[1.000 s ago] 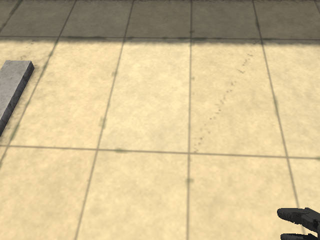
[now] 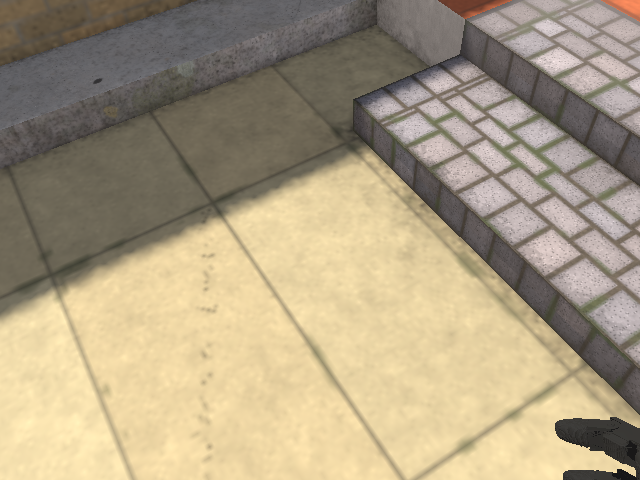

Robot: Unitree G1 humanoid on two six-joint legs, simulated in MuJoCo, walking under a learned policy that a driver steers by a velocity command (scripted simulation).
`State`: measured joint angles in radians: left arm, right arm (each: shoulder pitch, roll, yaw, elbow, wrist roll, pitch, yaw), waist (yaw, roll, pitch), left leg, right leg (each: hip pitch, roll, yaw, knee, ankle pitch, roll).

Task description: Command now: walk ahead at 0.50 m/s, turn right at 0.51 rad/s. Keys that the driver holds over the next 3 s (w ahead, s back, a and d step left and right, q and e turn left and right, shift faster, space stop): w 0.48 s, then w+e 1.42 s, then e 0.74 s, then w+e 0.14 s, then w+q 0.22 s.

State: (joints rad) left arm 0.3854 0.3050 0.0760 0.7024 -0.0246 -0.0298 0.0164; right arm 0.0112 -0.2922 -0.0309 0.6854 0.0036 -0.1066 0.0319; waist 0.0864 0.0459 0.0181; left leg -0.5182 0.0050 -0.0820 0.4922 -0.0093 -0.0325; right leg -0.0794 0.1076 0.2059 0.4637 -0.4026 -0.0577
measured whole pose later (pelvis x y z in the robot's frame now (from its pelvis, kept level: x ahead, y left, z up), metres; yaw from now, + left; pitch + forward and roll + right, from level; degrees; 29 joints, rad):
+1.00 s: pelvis +0.54 -0.06 +0.00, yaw -18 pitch +1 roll -1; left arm 0.44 0.31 0.07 0.83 0.01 -0.04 -0.02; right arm 0.08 -0.28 0.00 0.69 -0.05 -0.06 0.01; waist 0.08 0.00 0.02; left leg -0.43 0.01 0.01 0.54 -0.15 0.02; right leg -0.12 0.12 0.17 0.60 -0.44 -0.06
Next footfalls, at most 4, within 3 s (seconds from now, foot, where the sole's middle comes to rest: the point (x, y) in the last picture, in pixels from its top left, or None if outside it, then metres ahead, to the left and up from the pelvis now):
0.02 left None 0.19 0.13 -0.77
0.52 right None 0.42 -0.15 -0.77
0.98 left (374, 380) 0.69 0.01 -0.77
1.46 right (499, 345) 0.80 -0.28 -0.77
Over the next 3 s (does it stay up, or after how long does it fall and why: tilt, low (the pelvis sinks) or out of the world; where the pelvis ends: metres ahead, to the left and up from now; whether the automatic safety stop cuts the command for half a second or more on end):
stays up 1.08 -0.59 0.12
